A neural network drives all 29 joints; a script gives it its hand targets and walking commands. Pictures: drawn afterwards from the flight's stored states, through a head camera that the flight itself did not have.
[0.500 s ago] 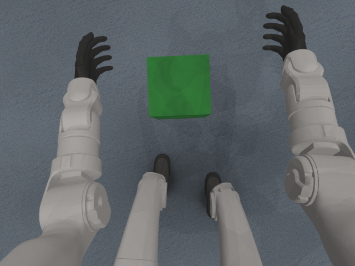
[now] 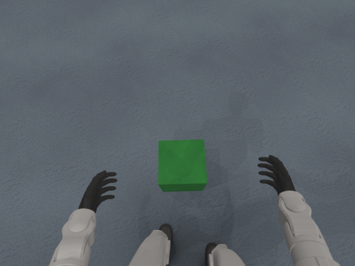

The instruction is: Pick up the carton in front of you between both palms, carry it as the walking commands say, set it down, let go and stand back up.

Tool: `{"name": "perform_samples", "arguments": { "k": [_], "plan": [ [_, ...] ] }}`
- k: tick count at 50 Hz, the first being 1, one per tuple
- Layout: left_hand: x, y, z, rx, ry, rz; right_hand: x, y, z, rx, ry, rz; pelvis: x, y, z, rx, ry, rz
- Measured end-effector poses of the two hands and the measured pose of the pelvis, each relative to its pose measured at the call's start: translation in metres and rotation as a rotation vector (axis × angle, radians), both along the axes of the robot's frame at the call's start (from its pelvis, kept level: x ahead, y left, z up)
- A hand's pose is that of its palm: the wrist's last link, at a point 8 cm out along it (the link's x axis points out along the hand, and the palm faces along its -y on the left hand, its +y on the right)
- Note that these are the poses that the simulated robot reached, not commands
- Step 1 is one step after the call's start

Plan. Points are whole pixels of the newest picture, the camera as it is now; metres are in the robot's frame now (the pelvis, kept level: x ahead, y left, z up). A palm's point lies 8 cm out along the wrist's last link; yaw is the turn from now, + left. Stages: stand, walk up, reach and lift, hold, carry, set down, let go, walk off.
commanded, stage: let go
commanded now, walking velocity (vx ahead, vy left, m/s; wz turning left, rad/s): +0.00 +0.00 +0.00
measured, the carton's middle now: (182, 167) +0.45 +0.04 -0.63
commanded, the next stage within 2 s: stand in 0.74 s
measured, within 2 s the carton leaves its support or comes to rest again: neither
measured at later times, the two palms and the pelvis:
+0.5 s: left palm (92, 224) +0.19 +0.21 -0.04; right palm (326, 241) +0.18 -0.26 -0.04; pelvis +0.03 -0.02 +0.02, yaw +0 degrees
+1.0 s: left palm (63, 233) +0.17 +0.28 -0.07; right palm (344, 250) +0.17 -0.29 -0.05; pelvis +0.04 +0.00 +0.02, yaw +0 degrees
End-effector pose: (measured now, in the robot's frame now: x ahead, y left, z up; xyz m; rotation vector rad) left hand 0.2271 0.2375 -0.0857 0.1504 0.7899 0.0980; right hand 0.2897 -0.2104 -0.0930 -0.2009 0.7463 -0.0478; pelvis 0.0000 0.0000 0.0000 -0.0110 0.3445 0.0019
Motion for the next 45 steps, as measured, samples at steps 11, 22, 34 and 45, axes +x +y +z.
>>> {"name": "perform_samples", "arguments": {
  "k": [11, 22, 34, 45],
  "plan": [
    [-0.053, -0.012, 0.038, 0.007, 0.008, -0.005, -0.068, -0.025, 0.036, 0.002, 0.014, -0.007, 0.018, -0.012, 0.021, 0.025, -0.243, 0.006],
    [-0.041, -0.028, 0.042, 0.004, 0.000, -0.048, -0.103, -0.045, 0.053, 0.002, 0.036, -0.034, 0.025, -0.022, 0.024, 0.035, -0.387, -0.003],
    [-0.039, -0.015, 0.045, 0.054, 0.030, -0.013, -0.103, -0.038, 0.048, 0.008, 0.034, -0.045, 0.028, -0.017, 0.022, 0.030, -0.415, 0.005],
    [-0.054, 0.029, 0.024, 0.147, 0.066, 0.015, -0.115, -0.067, 0.039, -0.161, 0.127, -0.061, 0.033, -0.008, 0.018, 0.011, -0.356, 0.002]
  ]
}}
